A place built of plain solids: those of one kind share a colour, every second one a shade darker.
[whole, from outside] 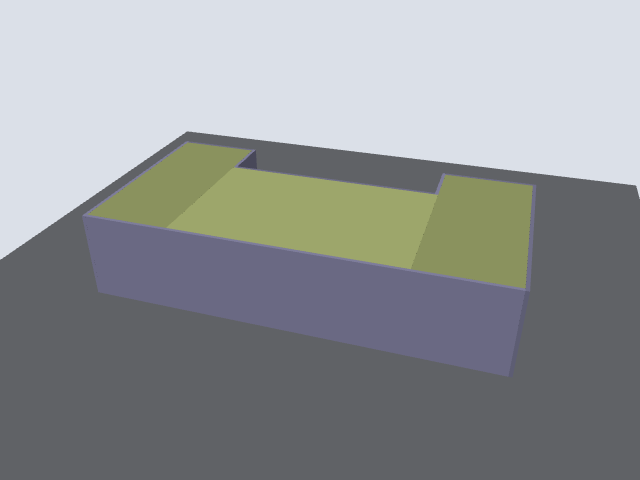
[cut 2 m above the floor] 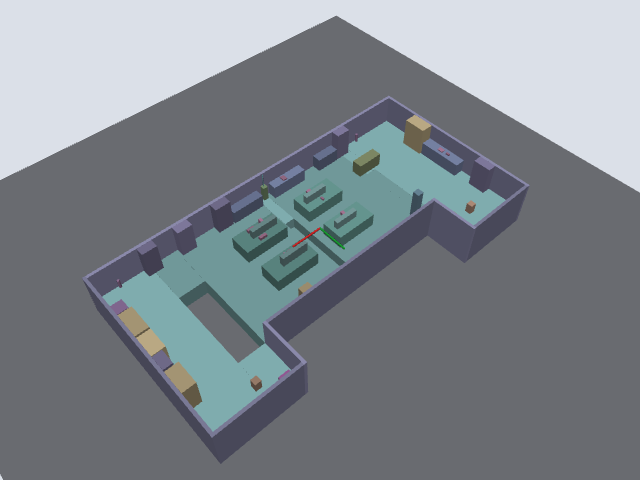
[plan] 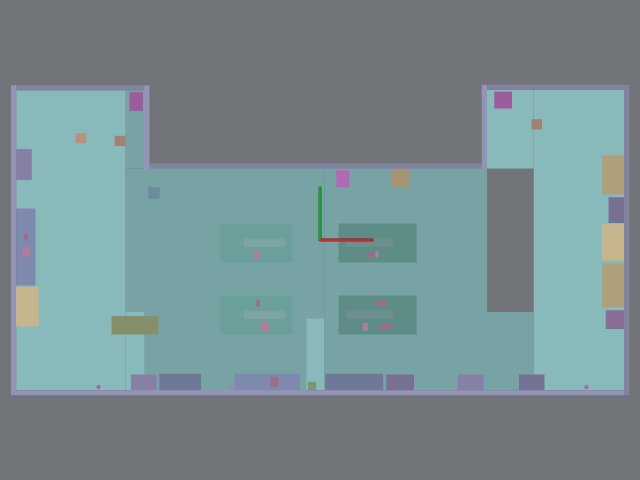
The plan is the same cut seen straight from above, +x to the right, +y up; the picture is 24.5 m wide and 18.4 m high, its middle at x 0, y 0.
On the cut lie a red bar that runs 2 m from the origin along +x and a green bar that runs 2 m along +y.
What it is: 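One storey of a laboratory for chemistry or biology, grown in wings along a spine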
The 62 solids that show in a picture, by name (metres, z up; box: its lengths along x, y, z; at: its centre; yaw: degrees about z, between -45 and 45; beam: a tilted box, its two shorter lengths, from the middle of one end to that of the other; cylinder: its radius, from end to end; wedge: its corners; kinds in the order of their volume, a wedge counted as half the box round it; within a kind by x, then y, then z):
{
 "floor_1": {"box": [4.2, 11.49, 1.21], "at": [-9.55, -0.01, 0.56]},
 "floor_2": {"box": [0.72, 3.0, 1.21], "at": [-7.09, -4.26, 0.56]},
 "floor_3": {"box": [0.72, 5.49, 1.21], "at": [-7.09, -0.01, 0.56]},
 "floor_4": {"box": [0.72, 3.0, 1.21], "at": [-7.09, 4.24, 0.56]},
 "floor_5": {"box": [6.22, 8.49, 1.21], "at": [-3.62, -1.51, 0.56]},
 "floor_6": {"box": [0.68, 2.74, 1.21], "at": [-0.17, -4.38, 0.56]},
 "floor_7": {"box": [0.68, 5.75, 0.43], "at": [-0.17, -0.14, 0.16]},
 "floor_8": {"box": [6.23, 8.49, 1.21], "at": [3.28, -1.51, 0.56]},
 "floor_9": {"box": [1.79, 3.0, 1.21], "at": [7.29, -4.26, 0.56]},
 "floor_10": {"box": [1.79, 3.02, 1.21], "at": [7.29, 4.25, 0.56]},
 "floor_11": {"box": [3.46, 11.51, 1.21], "at": [9.92, 0.0, 0.56]},
 "roof_1": {"box": [4.92, 11.49, 0.2], "at": [-9.19, -0.01, 5.01]},
 "roof_2": {"box": [13.13, 8.49, 1.23], "at": [-0.17, -1.51, 4.49]},
 "roof_3": {"box": [5.25, 11.51, 0.42], "at": [9.03, 0.0, 4.9]},
 "wall_1": {"box": [0.2, 11.89, 5.16], "at": [-11.75, -0.01, 2.53]},
 "wall_2": {"box": [4.92, 0.2, 5.16], "at": [-9.19, 5.84, 2.53]},
 "wall_3": {"box": [0.2, 3.2, 5.16], "at": [-6.63, 4.33, 2.53]},
 "wall_4": {"box": [12.73, 0.2, 5.16], "at": [-0.17, 2.83, 2.53]},
 "wall_5": {"box": [23.3, 0.2, 5.16], "at": [0.0, -5.86, 2.53]},
 "wall_6": {"box": [0.2, 3.22, 5.16], "at": [6.3, 4.34, 2.53]},
 "wall_7": {"box": [5.25, 0.2, 5.16], "at": [9.03, 5.86, 2.53]},
 "wall_8": {"box": [0.2, 11.91, 5.16], "at": [11.75, 0.0, 2.53]},
 "island_1": {"box": [2.77, 1.5, 0.92], "at": [-2.44, -2.87, 1.62]},
 "island_2": {"box": [2.77, 1.5, 0.92], "at": [-2.44, -0.11, 1.62]},
 "island_3": {"box": [3.0, 1.5, 0.92], "at": [2.21, -2.87, 1.62]},
 "island_4": {"box": [3.0, 1.5, 0.92], "at": [2.21, -0.11, 1.62]},
 "fume_1": {"box": [0.87, 1.51, 2.4], "at": [-11.22, -2.55, 2.36]},
 "fume_2": {"box": [0.84, 1.7, 2.4], "at": [11.23, -1.74, 2.36]},
 "fume_3": {"box": [0.84, 1.4, 2.4], "at": [11.23, -0.09, 2.36]},
 "fume_4": {"box": [0.84, 1.51, 2.4], "at": [11.23, 2.5, 2.36]},
 "tall_1": {"box": [0.6, 1.19, 2.1], "at": [-11.35, 2.89, 2.21]},
 "tall_2": {"box": [0.99, 0.6, 2.1], "at": [-6.75, -5.46, 2.21]},
 "tall_3": {"box": [1.07, 0.6, 2.1], "at": [3.08, -5.46, 2.21]},
 "tall_4": {"box": [1.0, 0.6, 2.1], "at": [5.77, -5.46, 2.21]},
 "tall_5": {"box": [0.98, 0.6, 2.1], "at": [8.12, -5.46, 2.21]},
 "tall_6": {"box": [0.6, 0.99, 2.1], "at": [11.35, 1.14, 2.21]},
 "wallbench_1": {"box": [0.75, 2.96, 0.92], "at": [-11.28, -0.27, 1.62]},
 "wallbench_2": {"box": [1.6, 0.63, 0.92], "at": [-5.36, -5.44, 1.62]},
 "wallbench_3": {"box": [2.5, 0.63, 0.92], "at": [-2.03, -5.44, 1.62]},
 "wallbench_4": {"box": [2.22, 0.63, 0.92], "at": [1.32, -5.44, 1.62]},
 "rack_1": {"box": [1.57, 0.32, 0.58], "at": [-2.14, -2.87, 2.38]},
 "rack_2": {"box": [1.57, 0.32, 0.56], "at": [-2.14, -0.11, 2.36]},
 "rack_3": {"box": [1.8, 0.32, 0.6], "at": [1.91, -2.87, 2.39]},
 "rack_4": {"box": [1.8, 0.32, 0.69], "at": [1.91, -0.11, 2.43]},
 "guard_1": {"box": [1.8, 0.71, 0.92], "at": [-7.09, -3.27, 1.62]},
 "fridge_1": {"box": [0.7, 0.72, 1.9], "at": [11.3, -3.05, 2.11]},
 "incubator_1": {"box": [0.69, 0.7, 1.45], "at": [3.08, 2.38, 1.89]},
 "covers_1": {"box": [0.52, 0.73, 0.5], "at": [-7.04, 5.31, 1.42]},
 "covers_2": {"box": [0.51, 0.66, 0.54], "at": [0.87, 2.34, 1.43]},
 "covers_3": {"box": [0.69, 0.66, 0.62], "at": [7.02, 5.37, 1.47]},
 "pier_1": {"box": [0.44, 0.44, 2.71], "at": [-6.36, 1.8, 2.52]},
 "bin_1": {"box": [0.4, 0.4, 0.67], "at": [-9.17, 3.91, 1.5]},
 "bin_2": {"box": [0.4, 0.4, 0.64], "at": [-7.67, 3.8, 1.49]},
 "bin_3": {"box": [0.4, 0.4, 0.67], "at": [8.31, 4.43, 1.5]},
 "gear_1": {"box": [0.3, 0.4, 0.07], "at": [-11.27, -0.45, 2.12]},
 "gear_2": {"box": [0.22, 0.34, 0.24], "at": [-2.41, -0.56, 2.2]},
 "gear_3": {"box": [0.3, 0.36, 0.2], "at": [-2.11, -3.32, 2.18]},
 "gear_4": {"box": [0.3, 0.4, 0.07], "at": [-1.76, -5.44, 2.12]},
 "gear_5": {"box": [0.2, 0.3, 0.4], "at": [1.74, -3.32, 2.28]},
 "gear_6": {"box": [0.5, 0.2, 0.2], "at": [2.33, -2.42, 2.18]},
 "gear_7": {"box": [0.5, 0.2, 0.2], "at": [2.51, -3.32, 2.18]},
 "wash_1": {"box": [0.32, 0.32, 1.05], "at": [-0.3, -5.6, 1.69]}
}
